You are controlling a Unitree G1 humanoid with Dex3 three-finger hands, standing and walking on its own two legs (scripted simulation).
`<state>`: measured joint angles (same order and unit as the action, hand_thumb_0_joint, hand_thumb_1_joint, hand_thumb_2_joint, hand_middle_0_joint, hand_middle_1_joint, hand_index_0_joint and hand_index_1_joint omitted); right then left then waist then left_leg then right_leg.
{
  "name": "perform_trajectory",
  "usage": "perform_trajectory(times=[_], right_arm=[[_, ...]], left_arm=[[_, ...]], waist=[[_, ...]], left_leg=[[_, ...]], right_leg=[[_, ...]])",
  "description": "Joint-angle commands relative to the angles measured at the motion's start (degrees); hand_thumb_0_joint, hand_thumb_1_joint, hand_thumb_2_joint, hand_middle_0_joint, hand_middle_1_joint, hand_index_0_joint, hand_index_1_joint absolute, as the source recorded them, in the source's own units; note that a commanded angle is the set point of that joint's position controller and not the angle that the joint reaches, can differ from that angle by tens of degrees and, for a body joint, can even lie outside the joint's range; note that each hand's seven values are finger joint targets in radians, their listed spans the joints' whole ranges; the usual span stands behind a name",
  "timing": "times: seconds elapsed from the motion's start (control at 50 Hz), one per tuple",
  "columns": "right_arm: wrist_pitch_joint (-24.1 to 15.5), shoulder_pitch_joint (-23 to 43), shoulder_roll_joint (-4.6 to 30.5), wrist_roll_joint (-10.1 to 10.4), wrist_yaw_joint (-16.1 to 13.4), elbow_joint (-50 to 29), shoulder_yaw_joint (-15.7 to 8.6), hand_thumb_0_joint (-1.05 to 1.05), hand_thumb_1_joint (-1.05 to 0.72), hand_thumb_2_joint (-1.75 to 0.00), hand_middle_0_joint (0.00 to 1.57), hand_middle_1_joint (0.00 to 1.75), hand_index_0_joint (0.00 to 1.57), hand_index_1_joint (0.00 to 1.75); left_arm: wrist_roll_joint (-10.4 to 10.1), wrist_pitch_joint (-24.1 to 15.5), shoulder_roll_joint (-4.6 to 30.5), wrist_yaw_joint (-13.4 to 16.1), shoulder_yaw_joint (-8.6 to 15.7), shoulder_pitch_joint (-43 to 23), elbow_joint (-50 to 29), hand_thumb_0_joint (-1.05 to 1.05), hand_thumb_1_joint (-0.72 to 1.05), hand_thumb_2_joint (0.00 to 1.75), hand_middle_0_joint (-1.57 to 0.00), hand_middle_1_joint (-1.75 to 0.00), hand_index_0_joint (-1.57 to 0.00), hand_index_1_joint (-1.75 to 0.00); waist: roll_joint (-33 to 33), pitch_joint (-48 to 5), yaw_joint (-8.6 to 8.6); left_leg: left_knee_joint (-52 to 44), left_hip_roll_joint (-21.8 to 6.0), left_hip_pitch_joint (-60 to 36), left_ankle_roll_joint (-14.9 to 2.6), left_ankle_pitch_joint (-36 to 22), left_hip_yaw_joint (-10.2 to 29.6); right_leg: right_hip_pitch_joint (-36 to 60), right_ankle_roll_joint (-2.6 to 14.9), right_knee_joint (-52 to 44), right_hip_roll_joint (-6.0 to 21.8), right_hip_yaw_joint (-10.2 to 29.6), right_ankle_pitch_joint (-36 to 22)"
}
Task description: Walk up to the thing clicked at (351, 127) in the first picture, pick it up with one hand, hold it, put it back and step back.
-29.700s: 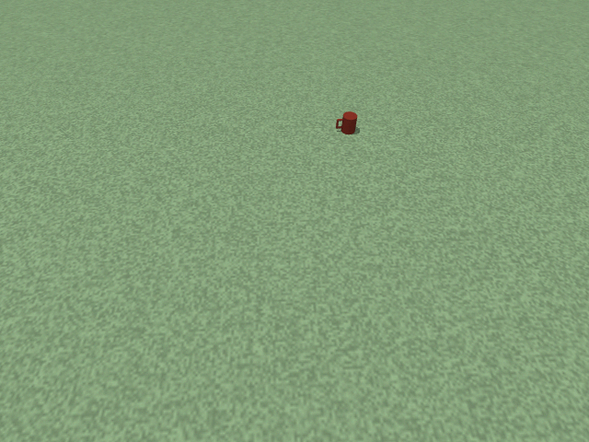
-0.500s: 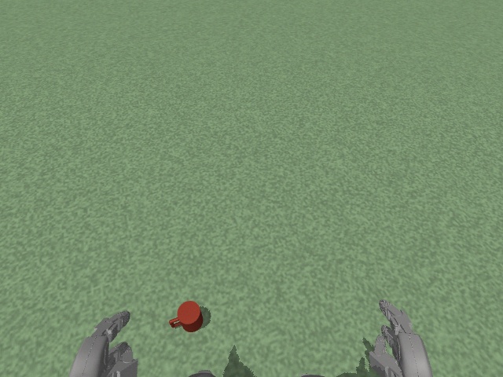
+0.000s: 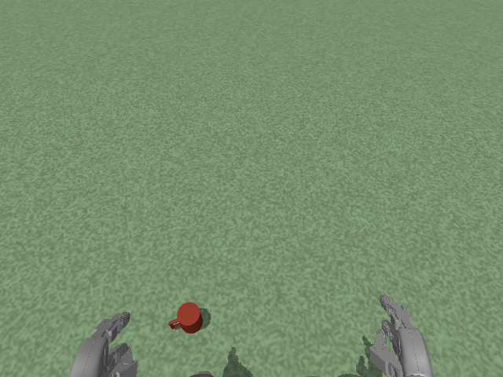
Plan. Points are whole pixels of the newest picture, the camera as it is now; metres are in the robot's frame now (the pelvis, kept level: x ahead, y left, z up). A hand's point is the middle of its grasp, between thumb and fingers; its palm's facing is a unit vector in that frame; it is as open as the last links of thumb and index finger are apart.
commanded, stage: home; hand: left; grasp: from above
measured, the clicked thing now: (185, 319) +0.41 +0.21 -0.67
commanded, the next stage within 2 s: stand in 0.78 s
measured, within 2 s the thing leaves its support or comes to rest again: neither
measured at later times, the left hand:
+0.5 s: hand (132, 373) +0.15 +0.18 -0.05, palm faces +0.04 -0.98 -0.21, open 7.4 cm
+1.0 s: hand (125, 376) +0.15 +0.20 -0.08, palm faces +0.00 -0.95 -0.32, open 7.4 cm
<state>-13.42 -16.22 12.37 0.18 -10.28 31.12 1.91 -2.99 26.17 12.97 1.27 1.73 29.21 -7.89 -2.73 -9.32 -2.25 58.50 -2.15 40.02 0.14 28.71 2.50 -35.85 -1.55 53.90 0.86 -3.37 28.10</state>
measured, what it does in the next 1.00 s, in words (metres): stands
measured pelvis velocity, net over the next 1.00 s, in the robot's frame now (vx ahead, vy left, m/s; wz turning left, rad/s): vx -0.01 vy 0.00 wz -0.01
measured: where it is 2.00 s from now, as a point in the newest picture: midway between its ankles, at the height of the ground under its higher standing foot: outside the picture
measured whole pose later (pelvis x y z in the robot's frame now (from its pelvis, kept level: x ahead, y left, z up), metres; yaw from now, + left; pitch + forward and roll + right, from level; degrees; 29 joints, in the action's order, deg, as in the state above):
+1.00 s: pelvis -0.01 +0.00 +0.01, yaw +0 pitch +4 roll -1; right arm -5.5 -10.5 15.1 -4.8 -3.6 42.0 0.6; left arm 2.4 9.5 15.5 2.0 0.3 15.7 19.8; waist -0.1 -1.0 0.9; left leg 52.5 -0.8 30.9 -0.4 25.7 0.1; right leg -28.8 -1.3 51.3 2.2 -1.2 26.4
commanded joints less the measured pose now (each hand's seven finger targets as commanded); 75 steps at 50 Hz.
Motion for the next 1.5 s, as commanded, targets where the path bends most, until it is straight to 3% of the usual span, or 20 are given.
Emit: perform_trajectory(times=[0.0,0.38,0.4,0.44,0.6,0.64,0.68,0.7,0.84,0.86,0.88,0.9,0.94,1.02,1.06,1.16,1.24,1.28,1.36,1.48], right_arm=[[-2.81,3.44,7.28,0.08,-0.63,-8.98,-3.21,0.0,-0.9,-0.9,0.2,0.3,0.2,0.3],[-2.95,4.1,7.19,0.05,-0.47,-9.94,-3.16,0.0,-0.9,-0.9,0.2,0.3,0.2,0.3],[-2.83,3.49,7.57,0.07,-0.59,-9.38,-3.42,0.0,-0.9,-0.9,0.2,0.3,0.2,0.3],[-3.1,3.78,7.5,0.13,-0.46,-9.65,-3.25,0.0,-0.9,-0.9,0.2,0.3,0.2,0.3],[-3.34,3.52,7.16,0.1,-0.68,-9.7,-3.21,0.0,-0.9,-0.9,0.2,0.3,0.2,0.3],[-3.16,3.39,7.63,0.14,-0.74,-9.34,-3.38,0.0,-0.9,-0.9,0.2,0.3,0.2,0.3],[-3.22,4.02,7.2,0.15,-0.63,-9.66,-3.13,0.0,-0.9,-0.9,0.2,0.3,0.2,0.3],[-3.04,3.53,7.42,0.17,-0.77,-9.1,-3.29,0.0,-0.9,-0.9,0.2,0.3,0.2,0.3],[-3.17,3.4,7.56,0.31,-0.68,-9.36,-3.37,0.0,-0.9,-0.9,0.2,0.3,0.2,0.3],[3.15,7.57,13.32,-6.78,2.74,4.86,-5.23,0.0,-0.9,-0.9,0.2,0.3,0.2,0.3],[5.38,7.03,13.23,-6.64,4.39,4.68,-6.03,0.0,-0.9,-0.9,0.2,0.3,0.2,0.3],[6.55,6.2,14.64,-7.02,5.36,3.05,-6.7,0.0,-0.9,-0.9,0.2,0.3,0.2,0.3],[7.3,6.61,13.38,-4.93,7.29,5.96,-6.51,0.0,-0.9,-0.9,0.2,0.3,0.2,0.3],[8.29,7.9,12.11,-2.98,9.03,9.74,-6.89,0.0,-0.9,-0.9,0.2,0.3,0.2,0.3],[9.31,7.94,11.63,-3.23,9.1,11.76,-6.81,0.0,-0.9,-0.9,0.2,0.3,0.2,0.3],[10.08,7.69,12.82,-3.29,8.71,16.07,-6.96,0.0,-0.9,-0.9,0.2,0.3,0.2,0.3],[10.63,8.07,12.77,-2.75,8.3,19.15,-6.82,0.0,-0.9,-0.9,0.2,0.3,0.2,0.3],[11.03,6.42,13.42,-2.57,7.98,21.23,-6.7,0.0,-0.9,-0.9,0.2,0.3,0.2,0.3],[11.13,7.39,14.09,-2.29,7.91,23.75,-6.58,0.0,-0.9,-0.9,0.2,0.3,0.2,0.3],[11.61,8.19,14.04,-2.07,8.07,26.58,-6.43,0.0,-0.9,-0.9,0.2,0.3,0.2,0.3]], left_arm=[[0.4,-3.11,5.97,0.36,3.51,-1.66,-11.0,0.0,0.9,0.9,-0.2,-0.3,-0.2,-0.3],[0.49,-2.83,5.73,0.28,2.82,-3.11,-12.38,0.0,0.9,0.9,-0.2,-0.3,-0.2,-0.3],[0.48,-2.48,6.2,0.34,4.13,-1.01,-9.25,0.0,0.9,0.9,-0.2,-0.3,-0.2,-0.3],[0.46,-2.8,5.63,0.25,2.56,-2.92,-11.73,0.0,0.9,0.9,-0.2,-0.3,-0.2,-0.3],[0.23,-3.14,6.08,0.35,3.62,-2.77,-12.78,0.0,0.9,0.9,-0.2,-0.3,-0.2,-0.3],[0.35,-2.35,5.98,0.19,3.73,0.15,-8.52,0.0,0.9,0.9,-0.2,-0.3,-0.2,-0.3],[0.28,-3.04,6.26,0.14,2.97,-3.98,-13.84,0.0,0.9,0.9,-0.2,-0.3,-0.2,-0.3],[0.3,-2.46,5.96,0.2,3.76,-0.46,-8.81,0.0,0.9,0.9,-0.2,-0.3,-0.2,-0.3],[0.19,-2.87,6.2,0.29,3.41,-2.17,-11.23,0.0,0.9,0.9,-0.2,-0.3,-0.2,-0.3],[6.38,-14.81,11.07,2.46,3.15,-17.99,8.87,0.0,0.9,0.9,-0.2,-0.3,-0.2,-0.3],[6.76,-18.73,11.04,2.14,4.19,-12.52,18.69,0.0,0.9,0.9,-0.2,-0.3,-0.2,-0.3],[6.79,-20.56,11.88,1.76,4.19,-11.78,21.07,0.0,0.9,0.9,-0.2,-0.3,-0.2,-0.3],[7.03,-22.76,12.57,1.43,3.43,-13.91,26.45,0.0,0.9,0.9,-0.2,-0.3,-0.2,-0.3],[5.54,-24.06,11.67,1.3,3.57,-17.06,36.43,0.0,0.9,0.9,-0.2,-0.3,-0.2,-0.3],[5.79,-24.87,12.21,1.44,3.67,-19.12,40.95,0.0,0.9,0.9,-0.2,-0.3,-0.2,-0.3],[5.32,-26.08,11.5,1.36,3.54,-19.12,49.99,0.0,0.9,0.9,-0.2,-0.3,-0.2,-0.3],[5.2,-26.61,12.1,1.36,3.38,-18.9,55.98,0.0,0.9,0.9,-0.2,-0.3,-0.2,-0.3],[4.75,-26.58,12.06,1.31,3.19,-19.81,58.15,0.0,0.9,0.9,-0.2,-0.3,-0.2,-0.3],[4.66,-26.48,12.06,1.22,2.84,-19.73,62.19,0.0,0.9,0.9,-0.2,-0.3,-0.2,-0.3],[4.87,-26.42,12.32,1.01,2.46,-19.83,66.55,0.0,0.9,0.9,-0.2,-0.3,-0.2,-0.3]], waist=[[-0.44,-5.68,0.14],[-1.19,-3.42,0.28],[-0.36,-3.65,0.02],[-1.42,-2.45,0.04],[-0.15,-4.97,0.17],[0.61,-3.66,-0.23],[-1.49,-3.95,0.31],[0.0,-2.98,-0.02],[-1.04,-3.94,-0.24],[3.5,9.6,4.72],[4.67,4.16,4.18],[4.44,3.45,3.07],[3.07,1.09,3.36],[4.55,0.14,4.13],[5.04,3.6,3.37],[0.07,6.39,3.57],[3.48,6.86,3.5],[1.77,8.55,2.68],[0.82,8.88,3.2],[1.55,12.83,3.15]], left_leg=[[-9.22,1.42,-7.44,-0.39,-18.32,0.1],[-10.43,1.39,-5.71,-0.47,-11.82,0.13],[-10.71,1.31,-5.71,-0.49,-10.6,0.42],[-11.23,1.04,-5.62,-0.31,-9.99,0.69],[-9.29,1.52,-6.11,-0.59,-13.3,-0.18],[-9.61,1.53,-5.61,-0.71,-11.99,-0.13],[-10.09,1.43,-5.67,-0.51,-12.11,0.13],[-9.85,1.54,-5.46,-0.67,-11.48,-0.04],[-10.39,1.17,-6.32,-0.42,-11.94,0.35],[-14.48,-1.12,-6.44,-3.29,-21.48,1.18],[-14.5,-1.02,-11.09,-4.02,-23.48,0.59],[-14.01,-0.64,-12.95,-4.2,-21.65,1.6],[-15.87,-0.12,-16.05,-3.94,-22.05,1.35],[-18.35,-0.3,-21.21,-3.91,-22.94,1.64],[-20.97,-0.06,-20.69,-3.68,-17.72,1.47],[-28.42,-2.42,-24.25,-3.69,-19.24,3.89],[-29.67,-2.06,-28.36,-2.65,-25.23,2.38],[-33.59,-2.4,-27.96,-2.4,-21.87,2.64],[-37.67,-3.45,-30.53,-2.1,-23.45,3.47],[-42.25,-3.42,-29.7,-1.54,-15.75,3.75]], right_leg=[[2.27,1.58,-7.12,-2.11,-1.02,-15.7],[0.67,1.51,-7.98,-2.09,-1.06,-10.36],[0.43,1.47,-7.86,-2.22,-1.06,-9.12],[-0.31,1.53,-7.64,-2.21,-1.18,-8.74],[1.52,1.41,-7.94,-1.94,-0.69,-11.85],[0.86,1.34,-8.24,-2.04,-0.68,-10.66],[0.69,1.45,-7.85,-1.98,-0.85,-10.85],[0.58,1.32,-8.26,-2.05,-0.81,-10.18],[0.27,1.54,-7.6,-2.27,-0.9,-10.5],[9.3,4.74,-10.51,2.27,4.72,-12.22],[11.76,6.13,-10.58,2.84,6.91,-13.83],[9.72,6.57,-11.62,2.63,7.95,-14.16],[15.06,5.85,-11.1,3.93,8.12,-19.18],[16.58,4.41,-14.39,4.33,7.27,-20.27],[15.94,4.01,-17.92,4.89,8.12,-16.13],[18.89,2.8,-20.59,3.67,6.09,-17.87],[22.97,3.19,-25.6,5.01,7.03,-24.55],[24.32,2.84,-27.17,4.77,6.89,-21.84],[26.94,2.42,-29.83,4.59,6.16,-21.41],[27.36,2.09,-33.32,4.67,6.06,-17.82]])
